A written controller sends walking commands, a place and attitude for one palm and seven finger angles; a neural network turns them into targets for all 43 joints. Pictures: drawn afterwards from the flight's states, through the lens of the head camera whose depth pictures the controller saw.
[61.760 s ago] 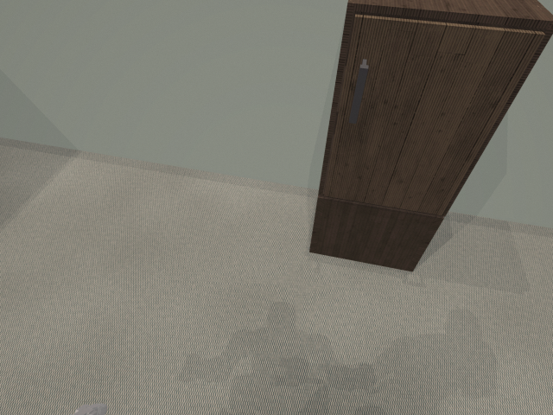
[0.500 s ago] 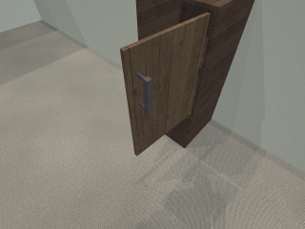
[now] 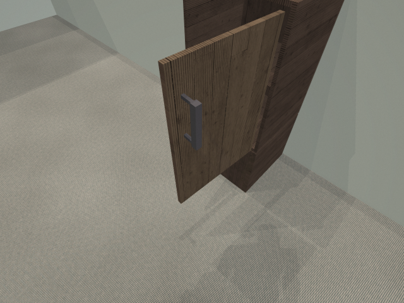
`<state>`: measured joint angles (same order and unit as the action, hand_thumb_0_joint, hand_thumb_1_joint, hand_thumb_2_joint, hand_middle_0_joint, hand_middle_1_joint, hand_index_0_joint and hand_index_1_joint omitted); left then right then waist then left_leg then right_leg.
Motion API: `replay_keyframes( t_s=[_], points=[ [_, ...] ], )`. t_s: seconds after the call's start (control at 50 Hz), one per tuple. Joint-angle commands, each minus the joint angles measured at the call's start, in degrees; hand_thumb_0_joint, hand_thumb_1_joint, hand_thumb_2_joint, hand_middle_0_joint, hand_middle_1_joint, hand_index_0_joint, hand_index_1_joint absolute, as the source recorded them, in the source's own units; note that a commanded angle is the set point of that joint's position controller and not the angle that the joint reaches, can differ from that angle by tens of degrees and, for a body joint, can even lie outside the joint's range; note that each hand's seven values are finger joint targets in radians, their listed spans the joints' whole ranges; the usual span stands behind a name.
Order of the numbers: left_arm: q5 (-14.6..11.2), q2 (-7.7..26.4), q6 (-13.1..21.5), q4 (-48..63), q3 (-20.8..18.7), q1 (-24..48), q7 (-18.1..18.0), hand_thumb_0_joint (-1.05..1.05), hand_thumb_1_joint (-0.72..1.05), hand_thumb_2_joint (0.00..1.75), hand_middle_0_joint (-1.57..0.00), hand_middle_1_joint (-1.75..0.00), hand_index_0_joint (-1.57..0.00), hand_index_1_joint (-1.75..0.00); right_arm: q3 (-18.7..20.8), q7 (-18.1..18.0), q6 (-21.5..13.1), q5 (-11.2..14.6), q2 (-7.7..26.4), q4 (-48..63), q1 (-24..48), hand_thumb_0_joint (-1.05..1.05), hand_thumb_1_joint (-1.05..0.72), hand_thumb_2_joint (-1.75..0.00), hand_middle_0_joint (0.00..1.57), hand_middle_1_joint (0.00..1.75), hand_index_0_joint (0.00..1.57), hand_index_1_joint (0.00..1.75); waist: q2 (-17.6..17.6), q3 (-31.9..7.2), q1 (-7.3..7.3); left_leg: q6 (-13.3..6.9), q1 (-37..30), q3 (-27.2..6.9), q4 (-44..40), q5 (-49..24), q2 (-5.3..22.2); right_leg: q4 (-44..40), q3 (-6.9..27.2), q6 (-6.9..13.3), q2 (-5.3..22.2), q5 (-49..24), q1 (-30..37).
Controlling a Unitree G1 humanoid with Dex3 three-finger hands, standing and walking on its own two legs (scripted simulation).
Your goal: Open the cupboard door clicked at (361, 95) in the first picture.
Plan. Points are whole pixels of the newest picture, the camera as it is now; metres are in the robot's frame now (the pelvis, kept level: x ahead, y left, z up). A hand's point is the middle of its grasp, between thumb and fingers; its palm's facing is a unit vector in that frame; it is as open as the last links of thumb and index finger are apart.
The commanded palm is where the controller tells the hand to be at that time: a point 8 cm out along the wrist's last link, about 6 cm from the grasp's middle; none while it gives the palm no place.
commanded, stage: look to check the result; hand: left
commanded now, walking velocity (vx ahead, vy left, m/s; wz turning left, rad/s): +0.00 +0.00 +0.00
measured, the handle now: (191, 122) +0.52 +0.06 +0.04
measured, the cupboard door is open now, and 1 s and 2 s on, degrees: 85 85 85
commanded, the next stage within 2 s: stand and wait in 0.16 s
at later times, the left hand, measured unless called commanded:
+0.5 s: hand out of the picture +0.02 +0.18 -0.17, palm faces +0.03 -0.98 -0.21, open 7.4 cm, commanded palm none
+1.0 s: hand out of the picture +0.02 +0.19 -0.17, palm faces +0.02 -0.98 -0.22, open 7.4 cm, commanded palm none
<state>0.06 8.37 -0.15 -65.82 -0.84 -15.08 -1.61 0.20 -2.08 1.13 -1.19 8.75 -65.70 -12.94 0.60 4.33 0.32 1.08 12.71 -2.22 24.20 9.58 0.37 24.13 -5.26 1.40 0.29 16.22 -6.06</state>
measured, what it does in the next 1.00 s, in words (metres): stands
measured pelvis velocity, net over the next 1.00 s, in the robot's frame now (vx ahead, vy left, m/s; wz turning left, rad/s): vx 0.01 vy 0.00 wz -0.01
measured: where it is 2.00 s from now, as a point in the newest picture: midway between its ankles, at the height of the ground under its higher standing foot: outside the picture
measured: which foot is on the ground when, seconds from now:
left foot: down 0.00-1.00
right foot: down 0.00-1.00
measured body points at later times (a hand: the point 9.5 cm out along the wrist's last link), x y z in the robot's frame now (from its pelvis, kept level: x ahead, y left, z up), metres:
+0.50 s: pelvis +0.01 +0.00 +0.00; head +0.03 +0.00 +0.45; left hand +0.01 +0.23 -0.16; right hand +0.02 -0.22 -0.16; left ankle +0.04 +0.13 -0.74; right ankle -0.03 -0.10 -0.74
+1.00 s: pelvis +0.01 +0.00 +0.00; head +0.03 +0.00 +0.45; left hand +0.02 +0.24 -0.15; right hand +0.03 -0.23 -0.16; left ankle +0.04 +0.13 -0.74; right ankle -0.03 -0.10 -0.74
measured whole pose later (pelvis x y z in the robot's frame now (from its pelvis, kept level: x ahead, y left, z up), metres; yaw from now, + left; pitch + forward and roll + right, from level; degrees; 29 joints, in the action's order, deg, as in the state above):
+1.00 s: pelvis +0.01 +0.00 +0.00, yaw -1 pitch -2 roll +0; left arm 0.1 10.1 0.5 -65.5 -0.7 -14.1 -1.3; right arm 0.2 -1.9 0.5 -1.1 10.3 -65.7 -11.6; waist 0.3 3.5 0.2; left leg 0.9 10.5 -1.2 22.0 9.7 0.4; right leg 21.6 -4.3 1.2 0.3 15.8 -4.1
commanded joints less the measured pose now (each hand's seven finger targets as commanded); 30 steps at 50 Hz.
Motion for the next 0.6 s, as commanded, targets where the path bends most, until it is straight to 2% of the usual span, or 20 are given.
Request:
replay_keyframes(
  t_s=[0.0,0.58],
  points=[
    [0.2,6.34,0.8,1.5,-1.23,-3.44,-0.39,0.0,0.9,0.9,-0.2,-0.3,-0.2,-0.3,0.77,-0.22,-0.79,0.0,5.1,1.58,-2.66,0.0,-0.9,-0.9,0.2,0.3,0.2,0.3,0.31,0.0,-0.04,-2.12,-2.22,-2.18,-2.38,-7.46,4.18,-6.71,5.0,1.11,6.07,-5.12,-4.06],
    [0.2,7.84,1.28,2.12,-1.39,-2.84,-0.33,0.0,0.9,0.9,-0.2,-0.3,-0.2,-0.3,0.97,-0.26,-1.31,0.09,6.72,1.65,-1.69,0.0,-0.9,-0.9,0.2,0.3,0.2,0.3,-0.59,-0.94,-0.28,-2.32,-3.54,-2.1,-3.27,-10.01,4.55,-6.86,4.91,1.0,6.28,-9.81,-1.97]
  ],
)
